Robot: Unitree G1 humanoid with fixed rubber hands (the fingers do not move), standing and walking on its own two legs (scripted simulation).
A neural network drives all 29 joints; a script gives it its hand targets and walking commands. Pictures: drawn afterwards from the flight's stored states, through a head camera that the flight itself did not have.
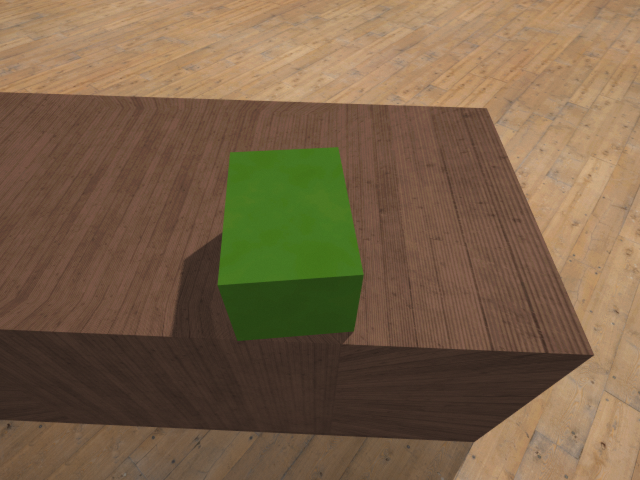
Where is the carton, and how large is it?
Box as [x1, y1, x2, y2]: [218, 147, 363, 340]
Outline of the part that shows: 337,147 230,152 218,275 218,287 237,340 353,331 363,274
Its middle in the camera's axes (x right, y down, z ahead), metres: -0.06 +0.01 +0.68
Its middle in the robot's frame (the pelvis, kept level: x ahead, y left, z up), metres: +0.49 +0.06 -0.05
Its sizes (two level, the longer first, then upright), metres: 0.287 0.199 0.173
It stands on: a pedestal, 0.63 m high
